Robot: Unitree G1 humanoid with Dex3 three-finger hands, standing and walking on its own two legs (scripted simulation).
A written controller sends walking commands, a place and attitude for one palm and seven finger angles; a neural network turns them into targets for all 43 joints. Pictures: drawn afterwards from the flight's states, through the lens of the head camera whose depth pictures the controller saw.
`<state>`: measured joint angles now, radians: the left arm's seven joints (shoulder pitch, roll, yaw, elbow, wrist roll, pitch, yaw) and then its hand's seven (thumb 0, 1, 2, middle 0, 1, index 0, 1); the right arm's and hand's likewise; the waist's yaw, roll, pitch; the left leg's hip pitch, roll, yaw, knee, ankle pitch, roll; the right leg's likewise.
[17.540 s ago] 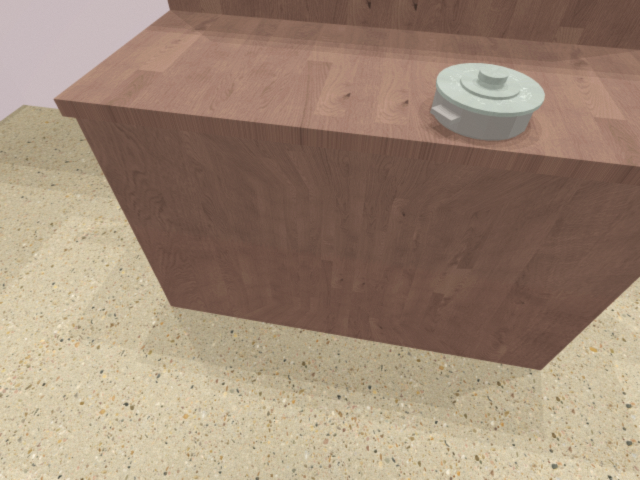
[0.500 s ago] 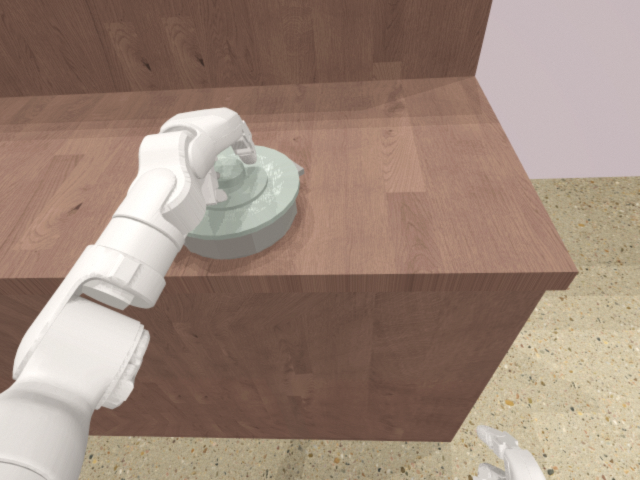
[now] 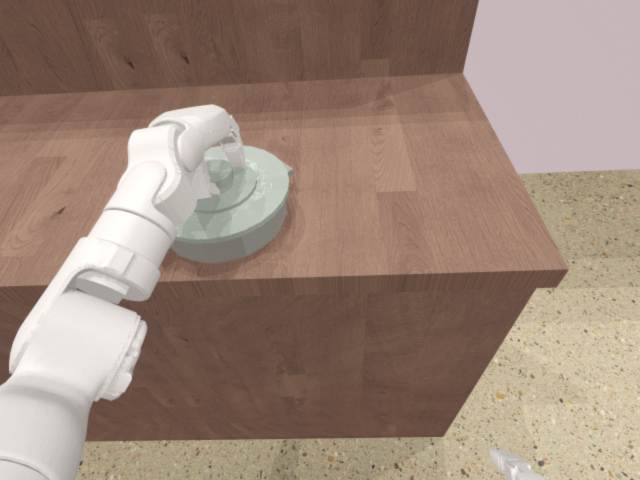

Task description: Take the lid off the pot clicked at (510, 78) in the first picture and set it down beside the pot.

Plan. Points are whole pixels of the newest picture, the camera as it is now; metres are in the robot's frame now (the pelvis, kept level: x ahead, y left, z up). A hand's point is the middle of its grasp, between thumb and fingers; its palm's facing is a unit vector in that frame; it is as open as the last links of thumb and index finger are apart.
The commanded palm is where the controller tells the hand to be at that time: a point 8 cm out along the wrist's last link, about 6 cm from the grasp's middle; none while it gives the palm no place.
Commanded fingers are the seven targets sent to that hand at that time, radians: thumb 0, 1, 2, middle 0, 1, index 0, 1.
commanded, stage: close the fingers and squeeze the knob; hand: left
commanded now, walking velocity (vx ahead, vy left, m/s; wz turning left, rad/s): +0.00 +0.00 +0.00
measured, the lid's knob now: (213, 174) +0.47 +0.15 +0.15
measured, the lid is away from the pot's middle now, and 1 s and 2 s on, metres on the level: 0.01 0.01 0.01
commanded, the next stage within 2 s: lift the lid straight up in 0.90 s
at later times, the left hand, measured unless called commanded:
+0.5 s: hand (205, 173) +0.44 +0.15 +0.18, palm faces -0.30 -0.10 -0.95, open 8.1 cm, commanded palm +0.42 +0.15 +0.24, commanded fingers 0.00 0.34 0.97 -0.75 -0.93 -0.75 -0.94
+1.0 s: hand (201, 177) +0.43 +0.15 +0.18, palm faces -0.26 -0.12 -0.96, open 8.1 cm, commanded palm +0.41 +0.16 +0.25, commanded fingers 0.00 0.55 1.07 -0.83 -0.98 -0.85 -0.95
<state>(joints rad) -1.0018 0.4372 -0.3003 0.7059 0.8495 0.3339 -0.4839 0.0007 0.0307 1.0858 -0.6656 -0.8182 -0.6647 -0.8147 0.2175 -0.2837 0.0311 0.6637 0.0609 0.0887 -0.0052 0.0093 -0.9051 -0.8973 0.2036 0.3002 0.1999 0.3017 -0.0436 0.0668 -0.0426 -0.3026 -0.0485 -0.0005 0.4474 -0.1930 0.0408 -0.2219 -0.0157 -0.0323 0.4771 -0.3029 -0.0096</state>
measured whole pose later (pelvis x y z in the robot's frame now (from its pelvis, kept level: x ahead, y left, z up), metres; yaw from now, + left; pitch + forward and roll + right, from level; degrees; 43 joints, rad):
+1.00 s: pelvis +0.00 +0.00 +0.00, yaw +0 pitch +2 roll +1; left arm -0.94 0.45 -0.29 0.63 0.84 0.35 -0.46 -0.01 0.15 0.88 -0.63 -0.89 -0.65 -0.84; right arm 0.16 -0.28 0.05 0.65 0.06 0.09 -0.01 0.01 -0.90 -0.90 0.20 0.30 0.20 0.30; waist -0.04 0.07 -0.05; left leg -0.30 -0.05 0.00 0.46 -0.20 0.04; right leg -0.22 -0.01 -0.03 0.49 -0.31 -0.01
